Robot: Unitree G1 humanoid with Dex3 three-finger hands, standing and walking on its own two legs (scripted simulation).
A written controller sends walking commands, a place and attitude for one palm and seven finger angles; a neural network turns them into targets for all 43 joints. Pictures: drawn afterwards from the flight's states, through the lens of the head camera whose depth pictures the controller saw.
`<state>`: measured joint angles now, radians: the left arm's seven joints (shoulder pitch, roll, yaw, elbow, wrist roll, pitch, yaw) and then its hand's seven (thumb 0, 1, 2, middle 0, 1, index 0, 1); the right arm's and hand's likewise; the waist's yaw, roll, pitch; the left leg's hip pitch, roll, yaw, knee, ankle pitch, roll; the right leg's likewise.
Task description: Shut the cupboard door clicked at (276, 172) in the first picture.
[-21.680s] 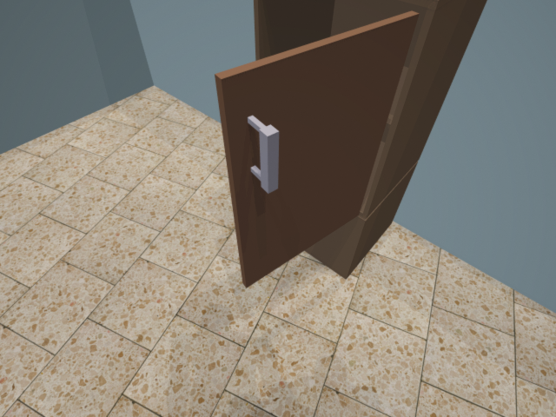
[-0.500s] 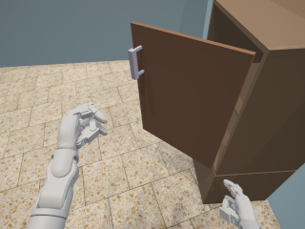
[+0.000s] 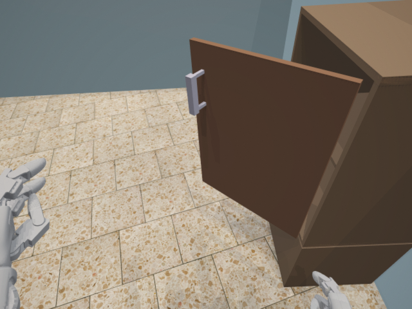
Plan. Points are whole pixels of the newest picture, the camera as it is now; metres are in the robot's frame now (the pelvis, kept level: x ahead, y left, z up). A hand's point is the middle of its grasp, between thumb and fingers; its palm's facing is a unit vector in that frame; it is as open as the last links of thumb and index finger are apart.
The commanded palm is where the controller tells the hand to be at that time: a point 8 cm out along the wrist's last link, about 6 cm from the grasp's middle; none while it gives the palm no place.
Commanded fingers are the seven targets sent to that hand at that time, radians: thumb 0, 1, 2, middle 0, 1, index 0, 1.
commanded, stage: draw the hand back to the body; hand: left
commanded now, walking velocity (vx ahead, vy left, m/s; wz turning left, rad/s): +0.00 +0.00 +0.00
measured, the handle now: (197, 92) +0.66 +0.11 +0.11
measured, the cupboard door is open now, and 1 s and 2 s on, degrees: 49 49 49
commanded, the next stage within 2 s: step back with the hand held close in 0.34 s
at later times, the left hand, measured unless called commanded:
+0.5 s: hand (43, 221) +0.19 +0.27 +0.16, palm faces +0.48 -0.78 -0.40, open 7.4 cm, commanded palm +0.13 +0.30 +0.17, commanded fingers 0.00 0.90 0.90 -0.20 -0.30 -0.20 -0.30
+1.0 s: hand (26, 244) +0.15 +0.28 +0.15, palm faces +0.48 -0.75 -0.46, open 7.4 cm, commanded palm +0.09 +0.31 +0.17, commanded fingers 0.00 0.90 0.90 -0.20 -0.30 -0.20 -0.30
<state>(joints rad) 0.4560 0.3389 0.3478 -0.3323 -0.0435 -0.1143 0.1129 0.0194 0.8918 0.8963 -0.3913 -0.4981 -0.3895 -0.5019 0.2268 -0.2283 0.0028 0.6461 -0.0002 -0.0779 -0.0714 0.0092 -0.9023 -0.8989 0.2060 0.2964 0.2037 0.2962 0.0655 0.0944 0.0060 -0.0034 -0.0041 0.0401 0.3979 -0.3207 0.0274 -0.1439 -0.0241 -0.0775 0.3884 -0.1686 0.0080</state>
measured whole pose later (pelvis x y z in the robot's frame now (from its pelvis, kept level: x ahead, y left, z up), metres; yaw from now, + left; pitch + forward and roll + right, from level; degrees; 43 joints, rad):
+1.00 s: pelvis -0.06 +0.01 -0.03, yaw -1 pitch +0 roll +0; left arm 0.47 0.39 0.45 -0.43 -0.02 -0.20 0.16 0.02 0.89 0.90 -0.21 -0.30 -0.21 -0.31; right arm 0.24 -0.23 0.00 0.55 0.01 -0.03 -0.09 0.01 -0.90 -0.90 0.21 0.30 0.20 0.30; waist 0.01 0.01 0.00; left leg -0.33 -0.03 0.08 0.71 -0.39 0.06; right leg -0.47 -0.06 -0.02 0.67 -0.20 0.02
